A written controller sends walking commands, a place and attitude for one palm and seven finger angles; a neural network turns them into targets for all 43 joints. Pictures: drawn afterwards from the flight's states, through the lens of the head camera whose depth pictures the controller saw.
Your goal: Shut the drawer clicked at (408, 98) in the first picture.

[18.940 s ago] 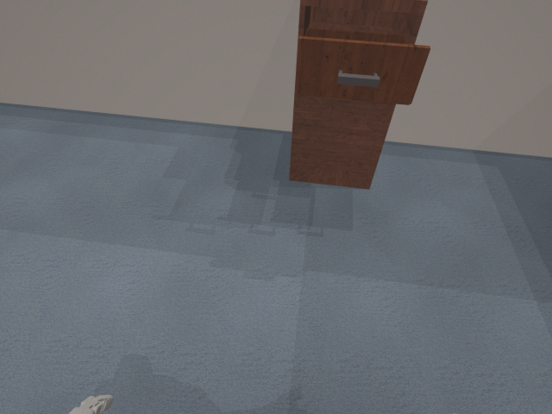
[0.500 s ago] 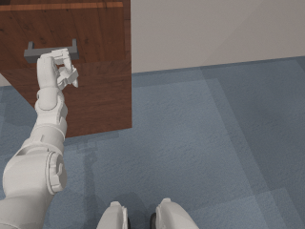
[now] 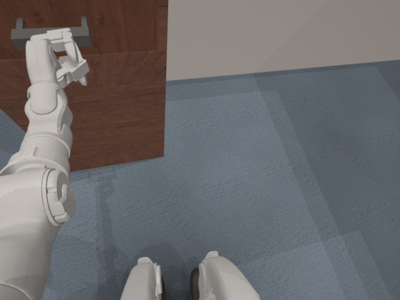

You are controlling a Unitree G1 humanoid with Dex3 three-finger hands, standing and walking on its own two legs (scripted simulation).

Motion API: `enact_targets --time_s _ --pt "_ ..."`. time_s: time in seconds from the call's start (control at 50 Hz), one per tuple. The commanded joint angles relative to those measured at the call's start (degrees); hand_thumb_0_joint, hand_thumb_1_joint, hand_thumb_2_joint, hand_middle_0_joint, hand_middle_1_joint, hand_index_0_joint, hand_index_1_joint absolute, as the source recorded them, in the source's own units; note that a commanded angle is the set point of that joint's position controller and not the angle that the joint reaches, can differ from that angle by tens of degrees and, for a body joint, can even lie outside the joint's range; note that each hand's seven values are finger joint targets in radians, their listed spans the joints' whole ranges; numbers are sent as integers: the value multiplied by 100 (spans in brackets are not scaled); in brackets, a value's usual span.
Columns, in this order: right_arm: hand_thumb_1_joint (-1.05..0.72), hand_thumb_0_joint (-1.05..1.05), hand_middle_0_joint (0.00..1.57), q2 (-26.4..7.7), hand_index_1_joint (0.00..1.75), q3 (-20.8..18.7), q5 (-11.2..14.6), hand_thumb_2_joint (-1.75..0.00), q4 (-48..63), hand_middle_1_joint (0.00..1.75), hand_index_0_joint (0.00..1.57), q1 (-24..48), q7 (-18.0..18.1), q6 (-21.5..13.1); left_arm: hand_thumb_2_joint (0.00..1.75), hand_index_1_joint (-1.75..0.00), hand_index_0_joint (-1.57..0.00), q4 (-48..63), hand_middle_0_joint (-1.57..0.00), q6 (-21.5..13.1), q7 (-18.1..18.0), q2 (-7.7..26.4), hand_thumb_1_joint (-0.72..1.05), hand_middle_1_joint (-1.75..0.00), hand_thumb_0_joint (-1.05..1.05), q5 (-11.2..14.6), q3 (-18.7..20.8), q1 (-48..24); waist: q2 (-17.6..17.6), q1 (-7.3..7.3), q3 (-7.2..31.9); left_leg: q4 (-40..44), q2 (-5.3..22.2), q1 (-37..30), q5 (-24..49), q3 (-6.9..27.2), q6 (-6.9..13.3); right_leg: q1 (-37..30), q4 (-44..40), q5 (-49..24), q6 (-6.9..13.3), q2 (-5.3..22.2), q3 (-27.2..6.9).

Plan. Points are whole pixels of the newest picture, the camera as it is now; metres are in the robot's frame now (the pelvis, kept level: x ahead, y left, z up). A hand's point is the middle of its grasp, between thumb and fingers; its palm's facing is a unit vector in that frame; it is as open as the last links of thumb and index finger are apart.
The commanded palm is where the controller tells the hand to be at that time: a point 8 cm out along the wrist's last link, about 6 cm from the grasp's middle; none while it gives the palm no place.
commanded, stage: push the drawer shut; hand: left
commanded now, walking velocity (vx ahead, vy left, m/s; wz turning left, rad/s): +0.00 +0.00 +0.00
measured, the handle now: (53, 30) +0.62 +0.21 +0.08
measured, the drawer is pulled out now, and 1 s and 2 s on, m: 0.00 0.00 0.00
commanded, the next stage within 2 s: pull the fist back off the drawer in 0.10 s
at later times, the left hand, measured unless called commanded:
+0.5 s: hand (84, 62) +0.55 +0.16 +0.07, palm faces +0.14 -0.99 -0.04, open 2.7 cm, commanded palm +0.54 +0.18 +0.08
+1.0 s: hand (85, 70) +0.53 +0.16 +0.07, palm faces +0.16 -0.99 +0.00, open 3.2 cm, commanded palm +0.49 +0.19 +0.08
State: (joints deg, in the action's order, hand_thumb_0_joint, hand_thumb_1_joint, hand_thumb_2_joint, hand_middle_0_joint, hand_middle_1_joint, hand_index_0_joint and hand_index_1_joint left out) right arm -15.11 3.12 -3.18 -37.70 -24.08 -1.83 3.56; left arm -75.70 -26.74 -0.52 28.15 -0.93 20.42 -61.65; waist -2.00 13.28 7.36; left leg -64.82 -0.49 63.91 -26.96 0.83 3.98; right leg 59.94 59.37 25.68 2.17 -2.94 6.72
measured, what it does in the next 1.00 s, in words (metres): stands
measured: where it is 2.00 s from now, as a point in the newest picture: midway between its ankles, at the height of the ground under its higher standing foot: outside the picture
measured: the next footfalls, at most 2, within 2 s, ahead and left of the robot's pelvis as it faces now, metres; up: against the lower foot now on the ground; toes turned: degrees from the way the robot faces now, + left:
none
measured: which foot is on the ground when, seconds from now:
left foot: down 0.00-1.00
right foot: down 0.00-1.00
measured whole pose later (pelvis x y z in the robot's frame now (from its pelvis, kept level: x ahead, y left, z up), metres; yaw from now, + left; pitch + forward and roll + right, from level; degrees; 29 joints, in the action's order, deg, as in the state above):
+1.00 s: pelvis +0.03 +0.00 +0.02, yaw -1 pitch +23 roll -3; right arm -14.7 1.3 -2.0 -35.1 -23.0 -3.5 5.5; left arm -62.1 -26.0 -2.1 20.7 3.0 20.0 -46.8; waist -1.7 9.7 8.5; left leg -60.5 0.2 55.3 -28.5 -1.5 3.8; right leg 52.8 56.1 26.7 2.1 -3.9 3.9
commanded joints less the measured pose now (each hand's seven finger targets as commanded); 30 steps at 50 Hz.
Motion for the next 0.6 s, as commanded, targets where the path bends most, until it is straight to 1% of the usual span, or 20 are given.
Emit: enact_targets --time_s 0.0,0.08,0.12,0.16,0.22,0.24,0.26,0.28,0.3,0.32,0.34,0.36,0.38,0.42,0.44,0.48,0.5,0.52,0.54,0.58 --pt "-90 0 20 -1213 30 -390 -21 -90 80 30 20 -1239 73 -43 90 -160 -140 1353 -140 -168 -282 1301 90 -160 0 -3 -45 -3974 -1135 617 2571 784 242 -2844 1360 786 -206 -84 -757 -710 -73 -32 -461" --pt "-90 0 20 -1235 30 -383 -41 -90 49 30 20 -1188 73 -119 90 -160 -140 1473 -140 -189 -374 964 90 -160 0 -58 -416 -4398 -1413 795 2532 897 306 -3119 919 1053 -257 422 -706 -513 -68 -2 -416" --pt "-90 0 20 -1278 30 -345 -35 -90 29 30 20 -1180 91 -172 90 -160 -140 1296 -140 -143 -427 1189 90 -160 0 -76 -310 -4388 -1312 812 2438 937 294 -2901 583 1039 -229 396 -729 -346 -66 -2 -429" --pt "-90 0 20 -1298 30 -317 -24 -90 37 30 20 -1179 106 -224 90 -160 -140 1396 -140 -139 -451 1226 90 -160 0 -78 -354 -4584 -1465 842 2537 982 304 -2988 478 1097 -234 488 -708 -292 -66 5 -427" --pt "-90 0 20 -1308 30 -301 -30 -90 31 30 20 -1172 122 -293 90 -160 -140 1292 -140 -82 -462 1279 90 -160 0 -85 -329 -4556 -1384 850 2557 999 295 -2866 251 1105 -223 421 -711 -203 -67 12 -420" --pt "-90 0 20 -1307 30 -293 -34 -90 51 30 20 -1184 117 -312 90 -160 -140 1293 -140 -81 -455 1227 90 -160 0 -75 -366 -4581 -1497 834 2605 994 282 -2912 322 1126 -227 449 -684 -237 -47 12 -418" --pt "-90 0 20 -1319 30 -295 -40 -90 50 30 20 -1199 113 -313 90 -160 -140 1265 -140 -74 -460 1295 90 -160 0 -102 -307 -4576 -1436 811 2605 1023 305 -2948 271 1184 -255 468 -664 -219 -49 14 -394" --pt "-90 0 20 -1311 30 -304 -42 -90 71 30 20 -1166 96 -326 90 -160 -140 1270 -140 -61 -454 1090 90 -160 0 -97 -456 -4574 -1474 835 2616 1013 298 -2945 205 1196 -249 521 -666 -203 -53 25 -398" --pt "-90 0 20 -1316 30 -306 -54 -90 57 30 20 -1184 89 -337 90 -160 -140 1258 -140 -58 -468 1132 90 -160 0 -89 -388 -4570 -1403 813 2597 1021 304 -2917 144 1222 -246 496 -659 -185 -50 25 -394" --pt "-90 0 20 -1310 30 -311 -57 -90 67 30 20 -1174 75 -351 90 -160 -140 1235 -140 -48 -460 1039 90 -160 0 -89 -446 -4530 -1392 812 2555 1017 297 -2878 119 1204 -242 493 -670 -178 -51 27 -397" --pt "-90 0 20 -1336 30 -316 -60 -90 71 30 20 -1188 69 -351 90 -160 -140 1222 -140 -60 -472 1189 90 -160 0 -89 -297 -4492 -1438 764 2589 1014 306 -2938 166 1238 -253 511 -637 -201 -34 36 -387" --pt "-90 0 20 -1333 30 -310 -56 -90 83 30 20 -1182 51 -353 90 -160 -140 1245 -140 -50 -468 1128 90 -160 0 -91 -357 -4502 -1464 763 2650 1001 298 -2931 146 1223 -249 517 -637 -188 -44 31 -393" --pt "-90 0 20 -1341 30 -318 -58 -90 81 30 20 -1189 47 -355 90 -160 -140 1184 -140 -39 -472 1208 90 -160 0 -80 -263 -4416 -1349 724 2587 1013 305 -2867 118 1238 -253 470 -636 -182 -38 34 -383" --pt "-90 0 20 -1327 30 -320 -67 -90 101 30 20 -1182 26 -354 90 -160 -140 1236 -140 -36 -461 1124 90 -160 0 -57 -295 -4374 -1304 702 2536 1001 292 -2766 127 1172 -234 367 -664 -174 -45 35 -403" --pt "-90 0 20 -1326 30 -331 -70 -90 96 30 20 -1190 5 -357 90 -160 -140 1215 -140 -47 -446 1028 90 -160 0 -69 -336 -4303 -1371 677 2599 997 304 -2878 197 1228 -247 438 -619 -220 -33 39 -386" --pt "-90 0 20 -1331 30 -339 -67 -90 126 30 20 -1189 -16 -341 90 -160 -140 1275 -140 -47 -437 1238 90 -160 0 -26 -102 -4039 -1282 523 2744 953 276 -2800 371 1111 -238 190 -635 -259 -26 18 -404" --pt "-90 0 20 -1313 30 -344 -60 -90 149 30 20 -1179 -26 -325 90 -160 -140 1328 -140 -54 -404 1133 90 -160 0 7 -171 -3953 -1258 515 2754 957 273 -2834 472 1071 -241 102 -668 -306 -26 13 -413" --pt "-90 0 20 -1301 30 -353 -46 -90 167 30 20 -1171 -40 -311 90 -160 -140 1301 -140 -43 -382 1127 90 -160 0 25 -116 -3707 -1170 420 2744 962 266 -2759 478 999 -231 -17 -699 -285 -23 2 -422" --pt "-90 0 20 -1296 30 -353 -47 -90 186 30 20 -1182 -52 -308 90 -160 -140 1305 -140 -46 -344 1023 90 -160 0 60 -167 -3638 -1141 444 2750 957 261 -2790 581 998 -225 -32 -684 -342 -24 -2 -414" --pt "-90 0 20 -1285 30 -371 -19 -90 214 30 20 -1136 -58 -264 90 -160 -140 1363 -140 -36 -301 967 90 -160 0 99 -178 -3400 -1041 364 2623 973 260 -2703 561 910 -221 -128 -731 -309 -32 -8 -431"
